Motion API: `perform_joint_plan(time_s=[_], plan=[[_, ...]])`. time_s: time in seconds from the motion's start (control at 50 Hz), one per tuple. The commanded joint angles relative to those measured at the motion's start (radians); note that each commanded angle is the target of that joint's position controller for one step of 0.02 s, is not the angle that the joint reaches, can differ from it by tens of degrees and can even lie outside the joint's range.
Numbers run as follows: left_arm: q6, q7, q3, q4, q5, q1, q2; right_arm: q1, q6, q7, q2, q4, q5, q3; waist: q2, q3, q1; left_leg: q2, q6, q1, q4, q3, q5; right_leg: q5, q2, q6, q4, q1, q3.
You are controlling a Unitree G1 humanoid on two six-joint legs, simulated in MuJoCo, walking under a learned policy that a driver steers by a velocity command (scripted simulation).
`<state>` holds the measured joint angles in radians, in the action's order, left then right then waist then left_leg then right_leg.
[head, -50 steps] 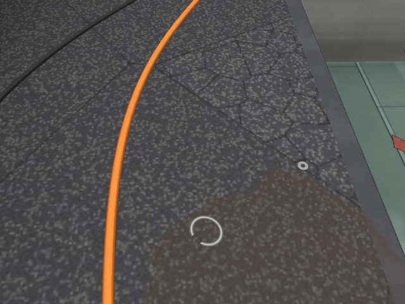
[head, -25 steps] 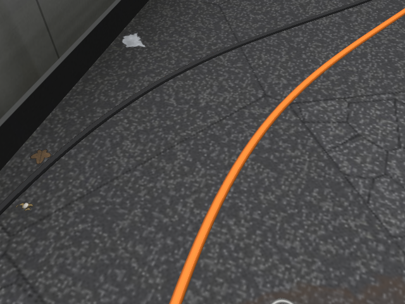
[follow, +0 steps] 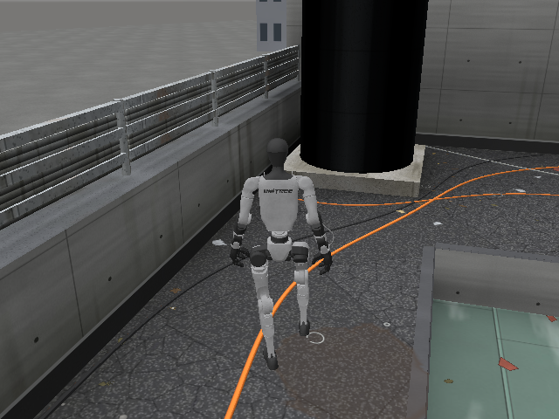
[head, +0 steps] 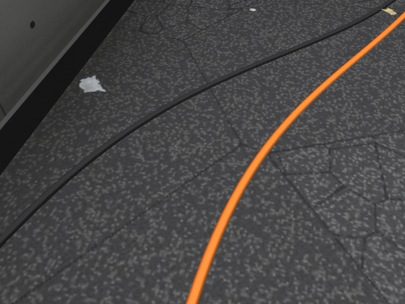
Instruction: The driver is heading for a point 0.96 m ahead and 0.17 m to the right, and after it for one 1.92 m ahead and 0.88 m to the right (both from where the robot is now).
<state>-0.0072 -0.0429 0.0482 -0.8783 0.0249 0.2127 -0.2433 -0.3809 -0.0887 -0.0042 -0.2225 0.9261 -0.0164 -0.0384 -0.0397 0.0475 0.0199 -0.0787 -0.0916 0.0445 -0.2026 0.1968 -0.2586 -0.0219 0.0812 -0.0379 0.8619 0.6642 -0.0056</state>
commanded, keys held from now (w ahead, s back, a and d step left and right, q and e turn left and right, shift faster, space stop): w+e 0.58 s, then w+q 0.42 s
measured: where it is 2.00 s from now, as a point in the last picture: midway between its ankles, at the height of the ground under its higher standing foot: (248, 168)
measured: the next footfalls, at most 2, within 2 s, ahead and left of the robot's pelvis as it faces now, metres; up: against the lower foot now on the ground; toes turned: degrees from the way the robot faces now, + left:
right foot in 0.18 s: +0.25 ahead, -0.09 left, +0.00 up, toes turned -11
left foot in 0.72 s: +0.60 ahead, -0.03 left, +0.00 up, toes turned -22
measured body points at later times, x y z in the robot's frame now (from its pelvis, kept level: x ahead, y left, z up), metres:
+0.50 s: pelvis +0.27 -0.05 +0.00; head +0.30 -0.07 +0.45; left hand +0.35 +0.22 -0.12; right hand +0.36 -0.34 -0.11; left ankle +0.44 +0.09 -0.67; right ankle +0.21 -0.08 -0.74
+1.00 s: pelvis +0.55 -0.08 +0.00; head +0.58 -0.08 +0.45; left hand +0.77 +0.10 -0.11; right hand +0.46 -0.34 -0.12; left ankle +0.56 -0.02 -0.74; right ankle +0.57 -0.26 -0.68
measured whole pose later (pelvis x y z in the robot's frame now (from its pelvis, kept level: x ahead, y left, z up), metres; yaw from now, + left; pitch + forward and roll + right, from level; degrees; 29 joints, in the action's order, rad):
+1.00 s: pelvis +0.55 -0.08 +0.00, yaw -16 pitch +1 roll +0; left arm -0.04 -0.02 0.02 -0.78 0.05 0.14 -0.26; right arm -0.41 -0.05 0.01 -0.25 0.90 0.00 -0.05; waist -0.04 0.04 0.04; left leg -0.12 -0.10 -0.15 -0.31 -0.07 -0.17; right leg -0.23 0.06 0.02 0.90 0.57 -0.05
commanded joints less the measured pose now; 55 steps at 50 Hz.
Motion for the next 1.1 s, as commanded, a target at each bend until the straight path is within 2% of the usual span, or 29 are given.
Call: perform_joint_plan(time_s=[0.02, 0.06, 0.12, 0.16, 0.18, 0.2, 0.22, 0.24, 0.26, 0.28, 0.32, 0.36, 0.4, 0.48, 0.56, 0.6, 0.66, 0.68, 0.7, 0.72, 0.74, 0.76, 0.78, 0.8, 0.84, 0.88, 0.92, 0.98, 1.1], plan=[[-0.015, -0.011, -0.011, 0.100, 0.005, -0.140, -0.012, -0.034, -0.013, -0.015, -0.107, -0.023, 0.001, -0.016, 0.099, 0.067, 0.025, 0.286, -0.020, -0.032, 0.062, -0.040, 0.565, 0.049, -0.017, -0.013, -0.132, 0.002, 0.080], [-0.016, -0.015, -0.015, 0.121, 0.007, -0.179, -0.012, -0.067, -0.006, -0.023, -0.117, -0.001, -0.002, -0.015, 0.097, 0.068, 0.033, 0.305, -0.016, 0.038, 0.022, -0.015, 0.668, 0.008, -0.038, -0.038, -0.194, -0.009, 0.119], [-0.013, -0.009, -0.005, 0.117, 0.009, -0.124, -0.035, -0.052, 0.008, -0.038, -0.157, 0.009, -0.007, -0.021, 0.133, 0.011, -0.014, 0.327, -0.001, 0.105, -0.140, 0.028, 1.061, -0.133, -0.118, -0.099, -0.227, -0.133, 0.174], [-0.017, 0.000, 0.015, 0.080, 0.011, 0.023, -0.074, -0.025, 0.023, -0.042, -0.190, 0.002, -0.013, -0.029, 0.150, -0.078, -0.085, 0.339, -0.010, 0.085, -0.391, 0.038, 1.153, -0.231, -0.174, -0.154, -0.260, -0.309, 0.171], [-0.026, 0.008, 0.035, 0.039, 0.019, 0.159, -0.107, -0.003, 0.029, -0.037, -0.199, -0.010, -0.009, -0.031, 0.119, -0.147, -0.155, 0.324, -0.004, -0.013, -0.610, 0.048, 0.998, -0.212, -0.183, -0.191, -0.355, -0.501, 0.132], [-0.025, 0.025, 0.067, 0.017, 0.028, 0.276, -0.198, 0.002, 0.023, -0.029, -0.167, -0.043, -0.006, -0.023, 0.006, -0.234, -0.198, 0.271, 0.019, -0.234, -0.932, 0.055, 0.562, -0.297, 0.007, -0.257, -0.400, -0.730, -0.121], [-0.014, 0.028, 0.090, 0.042, 0.009, 0.205, -0.285, -0.006, 0.013, -0.005, -0.092, -0.119, 0.009, -0.014, -0.220, -0.287, -0.108, 0.018, 0.077, -0.678, -1.283, -0.053, -0.283, -0.228, 0.260, -0.433, -0.519, -0.968, -0.705], [-0.007, 0.029, 0.085, 0.038, -0.019, 0.203, -0.255, 0.102, 0.001, -0.001, -0.150, -0.136, -0.007, -0.019, -0.013, -0.231, -0.143, 0.080, 0.063, -0.793, -1.289, -0.241, -0.204, -0.186, 0.245, -0.415, -0.570, -0.933, -0.658], [-0.008, 0.036, 0.074, 0.036, -0.021, 0.151, -0.214, 0.134, -0.015, 0.004, -0.139, -0.156, 0.006, -0.015, 0.023, -0.121, -0.109, 0.127, 0.060, -0.802, -1.215, -0.246, -0.112, -0.125, 0.228, -0.378, -0.592, -0.813, -0.533], [-0.012, 0.038, 0.060, 0.033, -0.017, 0.113, -0.160, 0.115, -0.020, 0.003, -0.140, -0.144, 0.008, -0.016, 0.094, -0.037, -0.055, 0.160, 0.066, -0.748, -1.112, -0.237, -0.073, -0.002, 0.181, -0.326, -0.614, -0.680, -0.441], [-0.030, 0.046, 0.045, 0.041, -0.023, 0.056, -0.122, 0.085, 0.015, 0.005, -0.123, -0.137, -0.026, -0.012, 0.082, -0.020, 0.004, 0.188, 0.098, -0.635, -1.002, -0.237, -0.057, 0.128, 0.087, -0.275, -0.633, -0.550, -0.307], [-0.050, 0.042, 0.046, 0.036, -0.029, 0.076, -0.141, 0.086, 0.047, 0.012, -0.110, -0.147, -0.036, -0.010, 0.055, -0.032, 0.017, 0.186, 0.125, -0.610, -0.936, -0.214, -0.046, 0.218, 0.047, -0.269, -0.640, -0.509, -0.260], [-0.057, 0.040, 0.052, 0.031, -0.027, 0.108, -0.169, 0.147, 0.058, 0.017, -0.103, -0.176, -0.033, -0.008, 0.033, -0.020, 0.004, 0.187, 0.145, -0.637, -0.850, -0.194, 0.019, 0.221, 0.020, -0.253, -0.655, -0.488, -0.242], [-0.051, 0.039, 0.054, 0.021, -0.026, 0.191, -0.172, 0.317, 0.060, 0.020, -0.104, -0.238, -0.027, -0.003, -0.009, -0.003, -0.062, 0.170, 0.158, -0.710, -0.652, -0.186, 0.167, 0.218, -0.005, -0.204, -0.643, -0.548, -0.258], [-0.046, 0.047, 0.055, 0.016, -0.018, 0.258, -0.180, 0.438, 0.050, 0.025, -0.108, -0.284, -0.018, 0.006, -0.024, -0.009, -0.113, 0.131, 0.143, -0.731, -0.507, -0.191, 0.224, 0.266, 0.010, -0.194, -0.594, -0.655, -0.303], [-0.046, 0.053, 0.054, 0.016, -0.011, 0.265, -0.185, 0.460, 0.041, 0.028, -0.113, -0.298, -0.015, 0.011, -0.030, -0.009, -0.115, 0.116, 0.122, -0.709, -0.434, -0.187, 0.224, 0.305, 0.031, -0.187, -0.571, -0.701, -0.311], [-0.061, 0.061, 0.047, 0.014, -0.006, 0.225, -0.187, 0.347, 0.028, 0.025, -0.139, -0.264, -0.015, 0.001, -0.049, -0.024, -0.058, 0.085, 0.053, -0.487, -0.332, -0.172, 0.182, 0.460, 0.061, -0.134, -0.527, -0.694, -0.284], [-0.066, 0.060, 0.049, 0.012, -0.002, 0.212, -0.200, 0.249, 0.024, 0.017, -0.164, -0.231, -0.013, -0.012, -0.048, -0.066, -0.014, 0.054, 0.028, -0.376, -0.317, -0.157, 0.133, 0.597, 0.049, -0.118, -0.426, -0.705, -0.257], [-0.068, 0.055, 0.048, 0.009, 0.000, 0.199, -0.202, 0.105, 0.017, 0.007, -0.183, -0.185, -0.013, -0.023, -0.013, -0.136, 0.058, 0.047, -0.001, -0.215, -0.260, -0.149, 0.146, 0.621, 0.003, -0.100, -0.244, -0.684, -0.202], [-0.072, 0.051, 0.033, 0.030, 0.000, 0.207, -0.157, -0.049, 0.010, -0.007, -0.235, -0.162, -0.029, -0.037, 0.057, -0.246, 0.113, 0.213, -0.050, 0.003, -0.255, -0.337, 0.035, 0.368, -0.044, -0.083, 0.020, -0.544, -0.161], [-0.071, 0.043, 0.021, 0.037, -0.031, 0.352, -0.076, -0.097, 0.016, -0.005, -0.349, -0.144, -0.040, -0.068, 0.321, -0.341, 0.046, 0.466, -0.216, 0.229, -0.157, -0.863, -0.005, -0.336, -0.242, -0.027, 0.373, -0.222, -0.067], [-0.071, 0.046, 0.022, 0.025, 0.008, 0.325, -0.138, -0.019, 0.031, 0.012, -0.271, -0.142, 0.000, -0.058, 0.222, -0.265, 0.015, 0.451, -0.227, 0.159, -0.055, -1.024, -0.123, -0.455, -0.195, -0.041, 0.450, -0.088, -0.114], [-0.071, 0.041, 0.024, 0.044, 0.016, 0.222, -0.151, 0.087, 0.034, 0.019, -0.203, -0.167, 0.010, -0.044, 0.121, -0.108, -0.008, 0.410, -0.210, 0.022, -0.054, -0.849, -0.134, -0.359, -0.126, -0.038, 0.439, -0.049, -0.100], [-0.076, 0.037, 0.018, 0.065, 0.019, 0.138, -0.147, 0.120, 0.031, 0.025, -0.160, -0.167, 0.005, -0.034, 0.053, -0.060, -0.003, 0.354, -0.188, -0.067, -0.047, -0.728, -0.016, -0.303, -0.093, -0.033, 0.385, -0.061, -0.086], [-0.063, 0.028, 0.010, 0.087, 0.030, 0.109, -0.125, 0.101, 0.021, 0.021, -0.135, -0.134, 0.006, -0.024, 0.091, -0.034, -0.036, 0.261, -0.144, -0.155, -0.029, -0.586, 0.190, -0.277, -0.051, -0.010, 0.279, -0.114, -0.069], [-0.050, 0.023, 0.000, 0.093, 0.031, 0.112, -0.104, 0.054, 0.011, 0.020, -0.152, -0.107, 0.013, -0.030, 0.121, -0.057, -0.045, 0.235, -0.154, -0.167, -0.026, -0.539, 0.333, -0.279, -0.049, 0.019, 0.224, -0.140, -0.046], [-0.042, 0.022, -0.008, 0.110, 0.028, 0.069, -0.094, 0.025, 0.012, 0.017, -0.173, -0.095, 0.017, -0.039, 0.116, -0.051, -0.041, 0.224, -0.169, -0.194, -0.004, -0.515, 0.322, -0.272, -0.039, 0.046, 0.157, -0.119, -0.025], [-0.039, 0.021, -0.019, 0.163, 0.023, -0.082, -0.083, -0.022, 0.021, 0.012, -0.177, -0.084, 0.017, -0.045, 0.115, -0.004, -0.005, 0.204, -0.161, -0.222, 0.033, -0.510, 0.251, -0.172, -0.026, 0.080, 0.000, -0.068, -0.008], [-0.051, 0.020, -0.034, 0.229, 0.004, -0.262, -0.076, -0.106, 0.030, 0.009, -0.191, -0.075, 0.007, -0.060, 0.117, -0.016, 0.061, 0.194, -0.124, -0.158, -0.046, -0.532, 0.345, -0.048, -0.064, 0.089, -0.214, -0.105, -0.006]])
